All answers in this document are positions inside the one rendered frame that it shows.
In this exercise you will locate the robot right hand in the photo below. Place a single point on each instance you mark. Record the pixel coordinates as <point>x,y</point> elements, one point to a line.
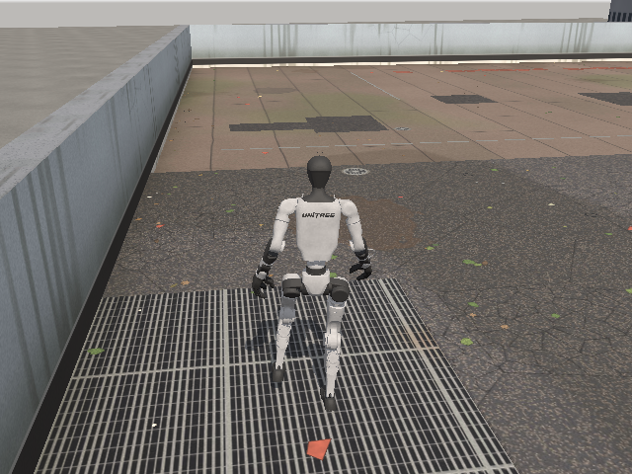
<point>366,274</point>

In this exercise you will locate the robot right thigh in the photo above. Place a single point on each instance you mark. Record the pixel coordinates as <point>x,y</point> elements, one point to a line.
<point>338,294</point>

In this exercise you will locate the robot left thigh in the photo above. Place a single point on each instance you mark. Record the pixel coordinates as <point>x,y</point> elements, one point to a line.
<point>291,286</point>

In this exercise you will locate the left robot forearm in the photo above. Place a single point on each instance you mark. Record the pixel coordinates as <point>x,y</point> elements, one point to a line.
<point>266,262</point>

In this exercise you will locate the right robot forearm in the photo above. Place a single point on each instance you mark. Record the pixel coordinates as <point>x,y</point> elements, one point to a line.
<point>363,257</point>

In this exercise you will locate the robot thigh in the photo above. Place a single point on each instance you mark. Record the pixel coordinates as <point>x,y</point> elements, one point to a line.
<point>338,294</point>
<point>291,286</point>

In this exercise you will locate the left robot upper arm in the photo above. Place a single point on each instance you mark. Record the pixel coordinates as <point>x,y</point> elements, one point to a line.
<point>286,207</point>

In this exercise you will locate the right robot upper arm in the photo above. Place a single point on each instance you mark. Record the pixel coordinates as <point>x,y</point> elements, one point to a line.
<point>348,209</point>

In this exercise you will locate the robot left hand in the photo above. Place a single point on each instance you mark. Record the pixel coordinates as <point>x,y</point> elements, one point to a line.
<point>258,283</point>

